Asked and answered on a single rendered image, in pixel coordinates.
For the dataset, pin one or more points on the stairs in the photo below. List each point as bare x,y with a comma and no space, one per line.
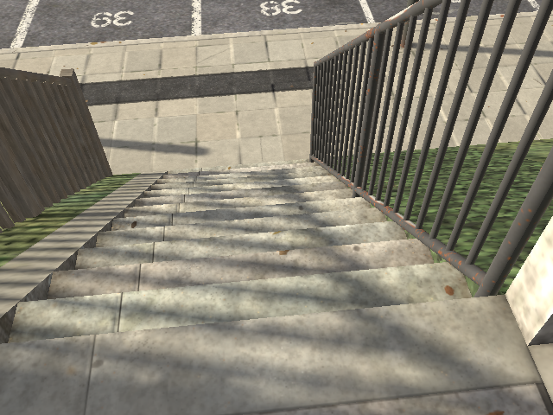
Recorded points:
237,242

